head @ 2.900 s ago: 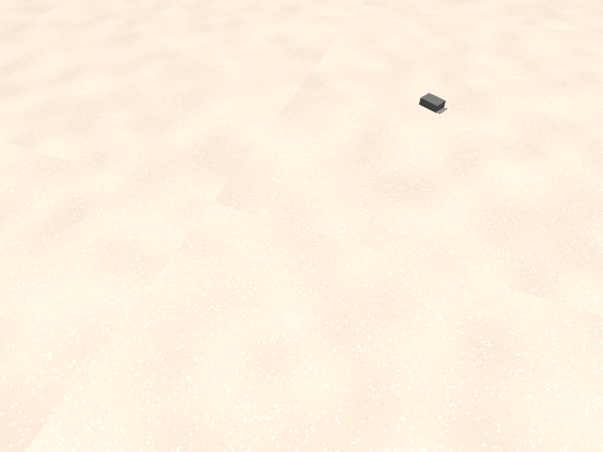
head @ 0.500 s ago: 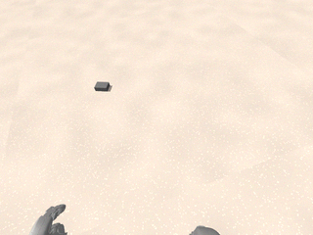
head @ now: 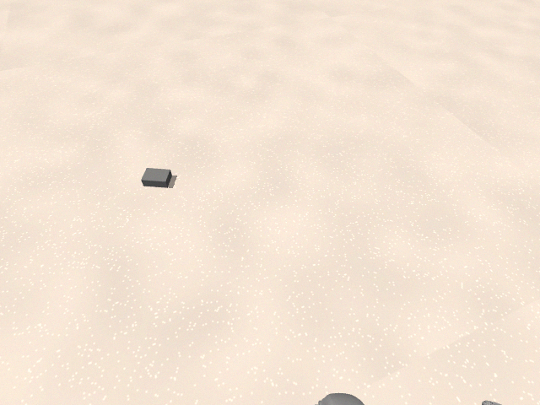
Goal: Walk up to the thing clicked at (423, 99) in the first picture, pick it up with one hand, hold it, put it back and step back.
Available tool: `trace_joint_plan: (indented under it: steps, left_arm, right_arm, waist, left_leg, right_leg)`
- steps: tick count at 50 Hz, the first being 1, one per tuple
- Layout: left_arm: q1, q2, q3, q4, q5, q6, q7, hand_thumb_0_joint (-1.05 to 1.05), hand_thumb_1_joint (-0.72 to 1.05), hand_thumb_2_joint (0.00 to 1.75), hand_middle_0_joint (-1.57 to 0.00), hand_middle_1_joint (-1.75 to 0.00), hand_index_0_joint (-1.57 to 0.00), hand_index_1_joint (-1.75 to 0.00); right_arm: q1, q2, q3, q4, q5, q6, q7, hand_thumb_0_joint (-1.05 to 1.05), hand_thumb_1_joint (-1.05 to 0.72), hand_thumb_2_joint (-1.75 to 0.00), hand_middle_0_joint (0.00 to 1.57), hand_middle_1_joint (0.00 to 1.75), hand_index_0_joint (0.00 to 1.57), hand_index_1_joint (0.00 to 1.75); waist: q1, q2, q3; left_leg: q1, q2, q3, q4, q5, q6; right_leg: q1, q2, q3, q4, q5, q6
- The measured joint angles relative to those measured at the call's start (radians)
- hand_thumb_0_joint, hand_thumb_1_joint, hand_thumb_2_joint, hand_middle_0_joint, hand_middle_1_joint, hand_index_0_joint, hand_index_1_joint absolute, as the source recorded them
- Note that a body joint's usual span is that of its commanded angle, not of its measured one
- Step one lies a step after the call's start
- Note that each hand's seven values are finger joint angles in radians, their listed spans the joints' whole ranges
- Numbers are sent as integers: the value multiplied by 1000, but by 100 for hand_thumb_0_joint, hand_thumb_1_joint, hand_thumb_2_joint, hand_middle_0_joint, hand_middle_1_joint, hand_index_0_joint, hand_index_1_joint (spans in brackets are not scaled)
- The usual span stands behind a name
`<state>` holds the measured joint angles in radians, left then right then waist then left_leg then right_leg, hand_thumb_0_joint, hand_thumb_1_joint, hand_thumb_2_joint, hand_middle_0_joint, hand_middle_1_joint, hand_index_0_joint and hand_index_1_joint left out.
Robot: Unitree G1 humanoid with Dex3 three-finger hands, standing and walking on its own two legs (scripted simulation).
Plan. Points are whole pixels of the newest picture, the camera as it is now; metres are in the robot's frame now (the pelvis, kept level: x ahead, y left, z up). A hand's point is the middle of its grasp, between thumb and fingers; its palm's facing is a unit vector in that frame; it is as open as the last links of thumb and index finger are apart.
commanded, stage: walk up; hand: left
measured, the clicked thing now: (156, 177) +1.21 +0.58 -0.74
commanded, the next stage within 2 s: none
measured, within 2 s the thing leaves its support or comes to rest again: neither
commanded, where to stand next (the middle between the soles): +0.71 +0.33 m, yaw -5 degrees
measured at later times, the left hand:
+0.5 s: hand (74, 322) +0.27 +0.35 -0.11, palm faces -0.03 -0.87 -0.49, open 7.3 cm
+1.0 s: hand (68, 237) +0.46 +0.45 -0.13, palm faces -0.11 -0.87 -0.47, open 7.3 cm
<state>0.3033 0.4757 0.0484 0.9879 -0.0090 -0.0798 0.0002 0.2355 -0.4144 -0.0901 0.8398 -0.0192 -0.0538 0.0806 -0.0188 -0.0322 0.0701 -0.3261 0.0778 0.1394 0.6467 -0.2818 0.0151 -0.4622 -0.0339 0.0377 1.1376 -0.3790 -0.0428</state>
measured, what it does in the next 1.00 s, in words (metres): walks ahead: right foot, then left foot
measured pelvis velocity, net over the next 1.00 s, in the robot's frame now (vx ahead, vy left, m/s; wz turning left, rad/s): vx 0.36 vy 0.17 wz -0.07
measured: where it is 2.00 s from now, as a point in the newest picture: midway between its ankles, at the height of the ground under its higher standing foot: (184, 278)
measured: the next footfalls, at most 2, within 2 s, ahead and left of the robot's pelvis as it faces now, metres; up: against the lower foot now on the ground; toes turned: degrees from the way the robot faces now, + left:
right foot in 0.24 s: +0.26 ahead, -0.08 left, +0.00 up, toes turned -7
left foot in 0.62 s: +0.37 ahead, +0.27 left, +0.00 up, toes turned +4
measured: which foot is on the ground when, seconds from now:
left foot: down 0.00-0.26, up 0.28-0.60, down 0.62-0.98, up 1.00-1.00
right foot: up 0.00-0.22, down 0.24-0.64, up 0.66-0.94, down 0.96-1.00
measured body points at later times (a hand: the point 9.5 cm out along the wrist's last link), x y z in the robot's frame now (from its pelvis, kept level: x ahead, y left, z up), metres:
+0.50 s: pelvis +0.18 +0.06 +0.00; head +0.19 +0.03 +0.45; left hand +0.27 +0.40 -0.07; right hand +0.25 -0.26 -0.13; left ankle +0.27 +0.23 -0.68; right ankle +0.22 -0.08 -0.72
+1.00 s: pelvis +0.36 +0.17 -0.01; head +0.37 +0.14 +0.43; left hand +0.46 +0.50 -0.10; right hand +0.35 -0.16 -0.14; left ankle +0.33 +0.27 -0.71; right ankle +0.43 +0.06 -0.73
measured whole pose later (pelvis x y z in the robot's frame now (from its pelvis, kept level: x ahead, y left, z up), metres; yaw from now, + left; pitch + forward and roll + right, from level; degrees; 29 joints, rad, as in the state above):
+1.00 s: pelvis +0.36 +0.17 -0.01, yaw -4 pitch -3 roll -1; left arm 0.27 0.42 0.05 0.92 0.01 -0.12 0.01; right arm 0.36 -0.44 -0.06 0.85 -0.03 0.01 0.08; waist -0.04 0.07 0.09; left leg -0.30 0.05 0.09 0.87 -0.47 0.05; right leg -0.41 -0.02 -0.10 0.69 -0.22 -0.04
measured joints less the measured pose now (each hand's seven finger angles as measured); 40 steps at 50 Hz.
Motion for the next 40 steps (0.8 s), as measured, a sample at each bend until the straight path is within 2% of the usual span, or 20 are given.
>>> trace_joint_plan:
  steps: [6,9,12,13,15,18,20,23,27,30,31,32,33,35,37,40]
  left_arm:
    - [-54,-37,-6,-31,4,1,-21,1,91,90,-20,-30,-21,-30]
    - [-77,-57,-4,-49,7,-1,-29,1,91,90,-20,-30,-21,-30]
    - [-85,-59,2,-71,9,-12,-29,1,90,90,-20,-30,-21,-30]
    - [-92,-61,8,-78,12,-18,-24,1,90,90,-20,-30,-21,-30]
    - [-102,-67,9,-98,13,-26,-9,0,90,90,-20,-30,-21,-30]
    - [-95,-81,-3,-110,8,-26,2,0,90,90,-20,-30,-21,-30]
    - [-81,-85,-6,-110,10,-26,4,0,90,90,-20,-30,-21,-30]
    - [-53,-77,-4,-104,20,-29,1,0,90,90,-21,-30,-21,-30]
    - [-17,-50,6,-88,31,-30,-2,0,90,90,-21,-30,-21,-30]
    - [5,-25,13,-68,36,-23,-3,1,90,90,-21,-30,-21,-30]
    - [13,-17,15,-62,38,-17,-3,1,90,90,-21,-30,-21,-30]
    - [18,-5,18,-54,40,-9,-1,1,90,90,-21,-30,-21,-30]
    - [20,5,21,-42,40,0,4,1,90,90,-21,-30,-21,-30]
    - [13,6,18,-9,29,20,18,1,90,90,-20,-30,-21,-30]
    - [-1,6,8,10,16,21,20,1,90,90,-20,-30,-21,-30]
    - [-19,-9,-1,9,6,0,9,1,91,90,-20,-30,-21,-30]
  right_arm:
    - [78,-2,16,11,-9,11,-4,1,-91,-90,20,30,20,30]
    - [106,-12,16,14,-14,24,-2,1,-91,-90,20,30,20,30]
    - [132,-13,20,11,-12,39,-1,1,-91,-90,20,30,20,30]
    - [134,-12,21,13,-11,43,-3,1,-91,-90,20,30,20,30]
    - [119,-4,26,24,-12,59,-8,1,-91,-90,20,30,20,30]
    - [88,-5,32,32,-10,73,-6,2,-91,-90,20,30,20,30]
    - [69,-12,29,27,-10,67,0,1,-91,-90,20,30,20,30]
    - [44,-25,17,15,-15,63,14,1,-91,-90,20,30,20,30]
    - [22,-44,-5,14,-21,66,31,1,-91,-90,20,30,20,30]
    - [20,-61,-20,19,-21,61,37,1,-91,-90,20,30,20,30]
    - [25,-68,-25,18,-22,56,37,1,-91,-90,20,30,20,30]
    - [26,-69,-31,18,-23,49,34,1,-91,-90,20,30,20,30]
    - [25,-65,-34,17,-27,40,28,1,-91,-90,20,30,20,30]
    - [31,-57,-30,9,-22,28,17,1,-91,-90,20,30,20,30]
    - [43,-39,-19,8,-15,27,6,1,-91,-90,20,30,20,30]
    - [69,-23,1,12,-10,30,-3,1,-91,-90,20,30,20,30]
  waist:
    - [-30,23,15]
    - [-44,52,17]
    - [-47,72,6]
    - [-41,88,6]
    - [-27,110,14]
    - [-8,137,7]
    - [0,149,2]
    - [10,150,-4]
    - [25,130,-11]
    - [31,111,-24]
    - [30,104,-31]
    - [27,82,-33]
    - [25,54,-28]
    - [7,42,-29]
    - [-7,28,-23]
    - [-20,19,-8]
  left_leg:
    - [148,-39,44,-106,-33,28]
    - [194,-49,55,-101,-80,26]
    - [207,-44,58,-14,-173,14]
    - [187,-29,47,62,-205,17]
    - [105,-40,-40,275,-231,16]
    - [-29,-41,-120,476,-179,10]
    - [-99,-10,-144,471,-128,1]
    - [-171,39,-161,380,-78,-11]
    - [-197,85,-157,219,-30,-16]
    - [-154,90,-132,110,-16,-11]
    - [-125,81,-117,74,-17,-8]
    - [-111,61,-101,68,23,-21]
    - [-106,42,-78,97,17,-32]
    - [-103,34,-60,136,-28,-28]
    - [-68,24,-43,110,-42,-10]
    - [-2,3,-19,44,-40,8]
  right_leg:
    - [-61,-28,-89,-268,63,27]
    - [-34,-27,-107,-407,141,21]
    - [48,-3,-122,-527,200,2]
    - [54,9,-127,-514,220,-5]
    - [58,18,-134,-461,172,-7]
    - [107,21,-137,-488,147,-8]
    - [143,17,-136,-525,148,2]
    - [177,3,-126,-551,135,17]
    - [199,-27,-108,-536,88,37]
    - [208,-54,-94,-497,33,53]
    - [204,-66,-87,-468,3,52]
    - [193,-90,-71,-420,-35,39]
    - [167,-106,-40,-337,-72,22]
    - [87,-64,0,-132,-114,5]
    - [17,-30,-8,-12,-85,-1]
    - [-35,-29,-68,-68,-44,11]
